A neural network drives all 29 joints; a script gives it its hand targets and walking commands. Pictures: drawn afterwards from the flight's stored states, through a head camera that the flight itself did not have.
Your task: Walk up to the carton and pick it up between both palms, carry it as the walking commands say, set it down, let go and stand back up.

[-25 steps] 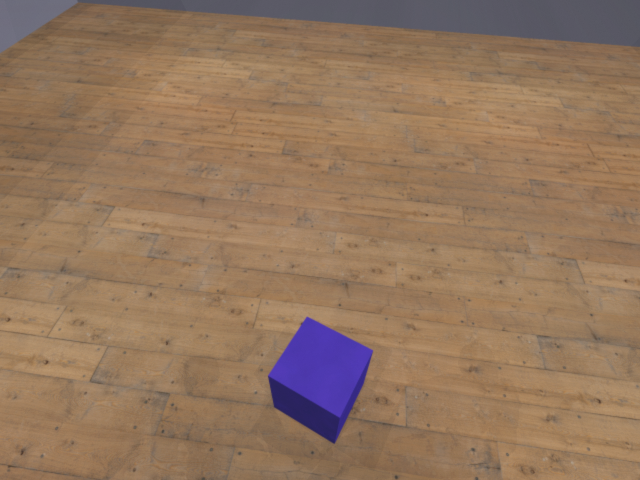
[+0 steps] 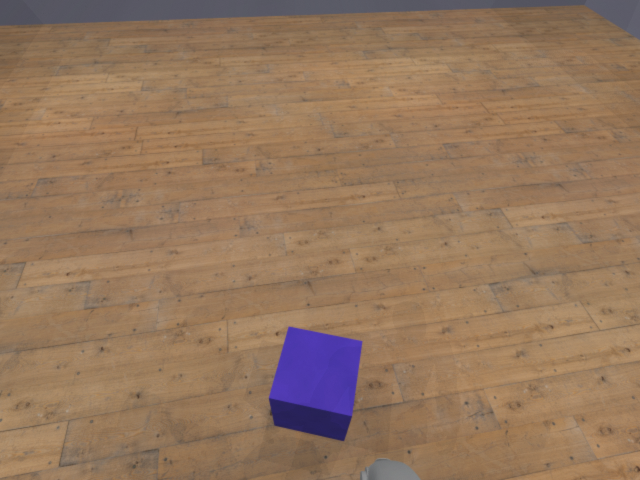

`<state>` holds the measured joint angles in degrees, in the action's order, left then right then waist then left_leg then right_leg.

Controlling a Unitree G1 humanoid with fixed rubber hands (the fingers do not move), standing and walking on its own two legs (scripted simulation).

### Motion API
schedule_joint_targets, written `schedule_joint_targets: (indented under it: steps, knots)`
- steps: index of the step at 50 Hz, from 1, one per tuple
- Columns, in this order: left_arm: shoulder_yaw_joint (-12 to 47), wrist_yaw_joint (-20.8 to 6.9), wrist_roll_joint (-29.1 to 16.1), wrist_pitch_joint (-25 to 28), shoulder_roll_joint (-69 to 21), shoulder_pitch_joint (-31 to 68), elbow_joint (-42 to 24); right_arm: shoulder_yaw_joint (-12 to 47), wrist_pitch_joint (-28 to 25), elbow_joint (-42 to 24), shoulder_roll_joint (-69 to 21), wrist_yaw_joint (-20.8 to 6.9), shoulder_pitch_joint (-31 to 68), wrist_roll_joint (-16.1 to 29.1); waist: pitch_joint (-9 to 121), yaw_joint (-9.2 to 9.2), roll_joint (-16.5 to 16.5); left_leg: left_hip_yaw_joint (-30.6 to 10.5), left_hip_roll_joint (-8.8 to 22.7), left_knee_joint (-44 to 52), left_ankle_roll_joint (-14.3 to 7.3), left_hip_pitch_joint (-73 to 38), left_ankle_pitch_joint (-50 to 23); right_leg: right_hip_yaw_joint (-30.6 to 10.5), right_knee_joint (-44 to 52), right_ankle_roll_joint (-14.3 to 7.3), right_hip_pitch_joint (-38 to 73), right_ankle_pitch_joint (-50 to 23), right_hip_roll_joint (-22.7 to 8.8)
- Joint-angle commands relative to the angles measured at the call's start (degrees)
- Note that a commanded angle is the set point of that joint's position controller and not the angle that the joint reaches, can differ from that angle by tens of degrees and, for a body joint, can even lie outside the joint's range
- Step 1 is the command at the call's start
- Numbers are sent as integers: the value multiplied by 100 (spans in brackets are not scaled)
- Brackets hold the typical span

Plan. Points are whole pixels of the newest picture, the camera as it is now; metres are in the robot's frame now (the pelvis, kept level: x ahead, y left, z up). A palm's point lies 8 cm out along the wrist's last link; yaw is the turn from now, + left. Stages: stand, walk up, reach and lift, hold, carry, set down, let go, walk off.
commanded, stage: walk up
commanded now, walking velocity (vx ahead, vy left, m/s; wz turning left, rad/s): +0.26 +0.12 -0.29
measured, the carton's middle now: (316, 384) +0.47 -0.02 -0.65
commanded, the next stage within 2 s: none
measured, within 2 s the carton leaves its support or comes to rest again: neither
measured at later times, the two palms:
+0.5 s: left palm (118, 479) +0.17 +0.28 -0.17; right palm out of the picture +0.03 -0.19 -0.15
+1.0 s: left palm (157, 476) +0.17 +0.22 -0.14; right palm out of the picture +0.08 -0.23 -0.15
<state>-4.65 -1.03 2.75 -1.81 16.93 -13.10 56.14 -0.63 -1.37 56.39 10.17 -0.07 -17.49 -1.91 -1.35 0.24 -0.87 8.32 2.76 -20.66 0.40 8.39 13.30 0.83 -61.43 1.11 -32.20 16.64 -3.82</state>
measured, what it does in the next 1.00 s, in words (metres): steps on the spot: right foot, then left foot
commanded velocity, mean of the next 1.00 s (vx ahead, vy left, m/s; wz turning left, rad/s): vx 0.01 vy -0.01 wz -0.15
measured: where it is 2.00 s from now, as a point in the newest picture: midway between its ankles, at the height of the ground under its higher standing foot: outside the picture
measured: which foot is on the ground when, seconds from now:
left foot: down 0.00-0.18, up 0.20-0.42, down 0.44-0.76, up 0.78-0.96, down 0.98-1.00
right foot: up 0.00-0.14, down 0.16-0.44, up 0.46-0.74, down 0.76-1.00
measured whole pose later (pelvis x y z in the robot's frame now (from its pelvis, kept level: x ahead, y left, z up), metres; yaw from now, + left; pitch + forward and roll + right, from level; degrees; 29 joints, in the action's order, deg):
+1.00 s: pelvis +0.07 +0.00 -0.01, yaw -7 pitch -1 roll -1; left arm -0.8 1.3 0.4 -0.2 8.5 -8.6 59.1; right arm -1.2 1.5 58.9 11.5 0.4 -11.7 -0.2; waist -3.7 0.6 2.8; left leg 1.7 2.4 -28.7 0.3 11.6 15.7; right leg 5.0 -26.6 -0.6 -10.4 15.4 0.0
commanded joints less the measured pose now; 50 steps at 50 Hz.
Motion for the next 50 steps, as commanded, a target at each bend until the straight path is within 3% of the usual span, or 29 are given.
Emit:
schedule_joint_targets:
  steps: [1,3,5,6,7,8,9,10,11,14,16,18,19,20,21,22,23,25,28,32,34,35,36,37,39,41,44,47,50]
  knots:
    - [172,-60,-96,186,-291,570,-587,-169,-202,16,700,117,-403,-44,-533,74,905,-936,1285,1130,-755,-73,-394,60,1737,-112,310,56,-47]
    - [198,13,-151,244,-372,550,-621,-177,-153,140,782,154,-499,-68,-413,19,933,-802,1325,558,-818,-201,-2275,182,2425,-134,836,284,85]
    - [138,143,-185,284,-245,215,-557,-199,-3,214,860,218,-565,69,-252,-171,709,-416,1054,-539,-523,-252,-4450,289,3466,-147,1597,-653,226]
    - [105,207,-173,324,-16,-121,-488,-171,-14,265,732,202,-673,133,205,-291,287,-316,868,-1043,-278,216,-3647,7,3680,-250,2693,-2565,-172]
    - [-39,271,-152,347,405,-467,-403,-110,-34,191,398,175,-854,196,696,-378,-581,-35,422,-1814,101,1208,-1801,-848,3383,-601,3856,-5041,-1209]
    - [-82,312,-233,297,660,-922,-305,-119,17,96,204,169,-868,205,1016,-431,-1492,-138,25,-2782,227,2048,1859,-1987,3568,-1255,4382,-6794,-2440]
    - [-45,342,-262,234,649,-827,-187,-190,154,-1,339,213,-658,188,898,-454,-1149,-580,220,-3355,233,1793,2105,-1843,3682,-1626,3658,-6406,-2465]
    - [-19,347,-188,195,461,-391,-260,-187,216,-34,457,212,-552,174,488,-297,-1002,-672,267,-3501,269,1742,2027,-1627,3709,-1632,3142,-5744,-2203]
    - [8,363,-148,173,330,-112,-348,-178,245,-22,451,202,-509,131,309,-186,-691,-729,320,-3340,274,1596,1859,-1331,3858,-1453,2768,-4852,-1878]
    - [-57,348,-153,88,378,590,-675,-185,333,-47,393,174,-711,115,200,114,-1011,-555,216,-3082,321,1346,1354,-919,4033,-1139,1910,-3091,-1327]
    - [-148,266,-208,-3,338,997,-685,-167,241,-120,376,174,-875,154,297,252,-1704,-228,20,-2498,299,749,1001,-286,3763,-957,1479,-2254,-714]
    - [-156,249,-212,-36,359,919,-668,-194,195,-86,449,243,-997,169,470,363,-1154,137,-193,-1574,387,157,389,-251,3305,-786,1249,-2028,-452]
    - [-188,246,-223,-82,357,953,-656,-239,167,-40,620,300,-1367,132,478,580,-660,-81,108,-739,392,-488,-191,-79,2744,-604,775,-1251,-179]
    - [-142,215,-213,-100,-9,990,-786,-382,131,19,1249,383,-1696,12,420,755,1133,-1831,1674,57,-27,-950,-1311,282,1328,-111,-263,563,480]
    - [-101,213,-197,-170,-111,1001,-969,-481,123,-203,1780,426,-1594,-82,297,789,2079,-3271,3086,417,-830,-521,-2852,-164,-122,182,-745,1919,542]
    - [-149,194,-193,-253,-42,926,-889,-453,147,-310,1703,437,-1218,-86,156,577,1534,-3054,3188,351,-1208,11,-3323,-529,-1018,224,-480,1895,313]
    - [-172,146,-224,-273,-83,822,-860,-474,159,-383,1632,424,-923,-37,202,396,1043,-2598,2993,298,-1281,226,-2753,-665,-1205,260,-298,1538,282]
    - [-133,33,-188,-305,-14,966,-786,-459,201,-569,1469,429,-268,38,-203,362,1513,-2045,2433,447,-1132,579,-1877,-530,-1260,260,-338,1012,241]
    - [-12,-31,-265,-266,-147,402,-515,-349,144,-650,1019,315,512,45,-180,-63,2203,-911,1530,369,-542,1002,-932,-263,398,187,778,456,181]
    - [3,-62,-244,-226,-11,596,-456,-458,144,-398,1385,254,-192,24,159,214,1627,-797,1735,-81,-615,-171,-2396,234,2079,228,901,794,344]
    - [11,-25,-293,-137,52,512,-444,-511,205,-354,1532,218,-213,13,184,213,1692,-670,1642,-572,-524,-235,-2798,289,3138,205,1337,480,343]
    - [12,18,-264,-8,84,29,-281,-477,244,-293,1398,160,-33,32,452,-66,1305,-405,1292,-1321,-288,-26,-2034,260,4333,73,2235,-442,359]
    - [-40,52,-158,143,484,-187,-178,-307,247,-305,813,113,-274,73,757,-101,-180,-228,722,-1970,33,642,-247,-439,4538,-63,3071,-2087,-478]
    - [-35,118,-138,228,827,-216,-197,-121,275,-416,357,118,-172,147,710,-82,-1815,-291,10,-2446,229,1463,2038,-1905,4548,-453,3122,-3883,-1646]
    - [29,174,-119,236,602,17,-87,-169,379,-429,607,101,269,164,290,-139,-1436,-868,220,-2612,85,1064,1892,-1433,4615,-922,2340,-3527,-1409]
    - [83,224,-139,248,374,398,-129,-175,380,-226,701,34,202,180,-7,36,-1305,-847,110,-2282,38,1002,1526,-930,4523,-816,2249,-2978,-903]
    - [139,278,-214,231,273,420,-66,-146,340,-28,627,35,108,171,171,45,-1396,-742,23,-1622,14,870,1168,-653,4276,-833,2597,-3445,-871]
    - [144,296,-258,230,272,346,104,-155,180,203,648,88,-39,173,485,117,-796,-788,146,-8,95,74,-825,-371,3864,-567,2813,-3740,-751]
    - [260,329,-249,211,81,11,216,-384,86,140,1076,140,295,130,396,-184,692,-1466,942,-95,-73,-648,-3658,-141,3650,-212,1866,-1320,-204]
